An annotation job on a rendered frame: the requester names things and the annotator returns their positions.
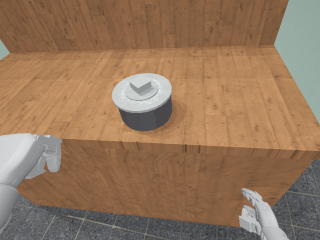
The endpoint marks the robot right hand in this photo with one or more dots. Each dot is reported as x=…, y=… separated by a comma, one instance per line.
x=253, y=220

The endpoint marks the robot left hand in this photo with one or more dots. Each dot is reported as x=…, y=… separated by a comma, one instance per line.
x=23, y=156

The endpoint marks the lid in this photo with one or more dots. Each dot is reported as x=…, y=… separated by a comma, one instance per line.
x=128, y=100

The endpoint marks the left robot forearm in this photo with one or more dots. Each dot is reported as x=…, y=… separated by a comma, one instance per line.
x=8, y=198

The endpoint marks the knob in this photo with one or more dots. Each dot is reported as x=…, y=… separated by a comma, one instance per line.
x=140, y=84

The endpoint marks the right robot forearm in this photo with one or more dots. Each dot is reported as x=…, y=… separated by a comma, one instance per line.
x=272, y=233

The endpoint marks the pot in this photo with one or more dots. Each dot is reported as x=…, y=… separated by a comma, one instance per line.
x=148, y=121

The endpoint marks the table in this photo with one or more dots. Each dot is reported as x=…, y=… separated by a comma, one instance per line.
x=238, y=118

